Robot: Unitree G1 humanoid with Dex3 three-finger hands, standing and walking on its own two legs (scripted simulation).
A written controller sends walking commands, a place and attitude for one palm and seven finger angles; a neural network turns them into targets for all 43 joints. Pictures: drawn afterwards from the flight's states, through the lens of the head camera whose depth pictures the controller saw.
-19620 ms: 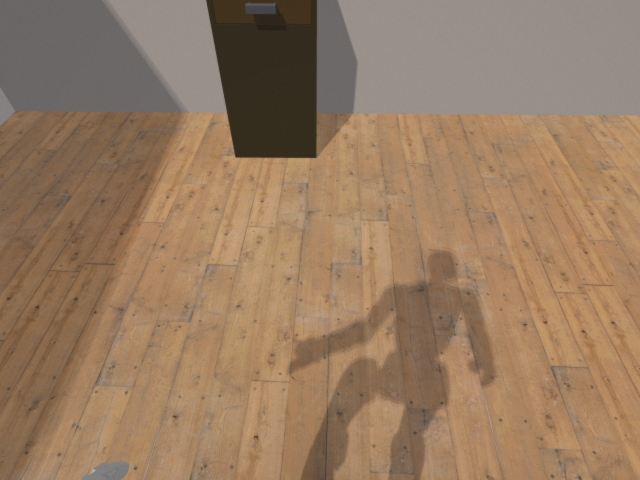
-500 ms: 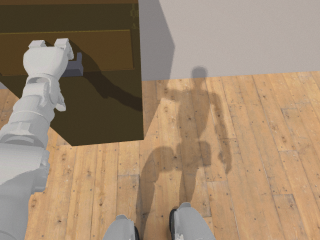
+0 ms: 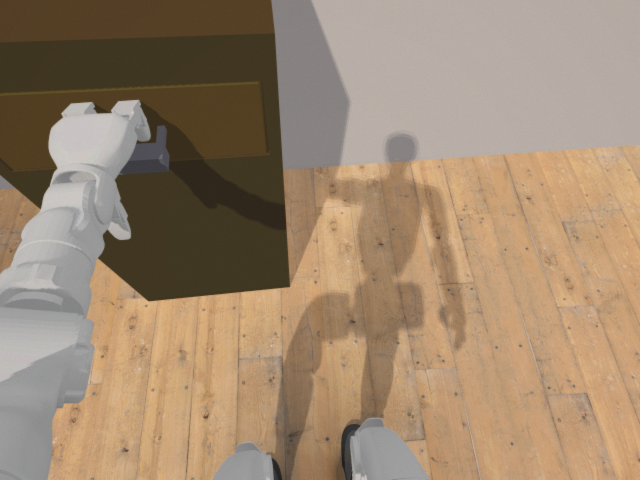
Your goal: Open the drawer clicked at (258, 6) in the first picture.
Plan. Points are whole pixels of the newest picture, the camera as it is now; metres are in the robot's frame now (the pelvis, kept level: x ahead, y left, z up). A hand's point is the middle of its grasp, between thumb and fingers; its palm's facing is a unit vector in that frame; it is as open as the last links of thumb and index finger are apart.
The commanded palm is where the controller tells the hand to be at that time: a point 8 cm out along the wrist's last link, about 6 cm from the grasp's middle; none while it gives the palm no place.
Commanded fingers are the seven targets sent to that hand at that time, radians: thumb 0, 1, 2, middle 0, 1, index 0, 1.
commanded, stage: lift the fingers back up to retry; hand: left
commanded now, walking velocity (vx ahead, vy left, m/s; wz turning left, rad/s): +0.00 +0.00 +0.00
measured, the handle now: (123, 146) +0.56 +0.22 +0.01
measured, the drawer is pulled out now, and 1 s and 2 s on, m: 0.00 0.00 0.00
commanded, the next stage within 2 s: re-aim the fingers above the handle in 0.46 s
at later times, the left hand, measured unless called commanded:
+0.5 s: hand (105, 150) +0.51 +0.22 +0.06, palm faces -0.08 -0.04 -1.00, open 13.4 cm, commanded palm +0.50 +0.22 +0.13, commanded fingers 0.00 -0.50 0.30 -0.30 -1.20 -0.30 -1.20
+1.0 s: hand (108, 142) +0.51 +0.21 +0.07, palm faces -0.06 -0.01 -1.00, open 13.8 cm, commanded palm +0.50 +0.21 +0.13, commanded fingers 0.00 -0.50 0.30 -0.30 -1.20 -0.30 -1.20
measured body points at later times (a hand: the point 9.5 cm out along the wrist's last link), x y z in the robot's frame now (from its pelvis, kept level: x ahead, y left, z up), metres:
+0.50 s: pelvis +0.05 +0.00 +0.03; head +0.14 -0.01 +0.47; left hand +0.51 +0.22 +0.11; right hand +0.09 -0.27 -0.11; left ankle -0.01 +0.09 -0.69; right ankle +0.04 -0.13 -0.69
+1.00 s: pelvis +0.04 -0.01 +0.03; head +0.13 -0.03 +0.47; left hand +0.51 +0.21 +0.13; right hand +0.05 -0.29 -0.11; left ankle -0.01 +0.09 -0.69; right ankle +0.04 -0.13 -0.69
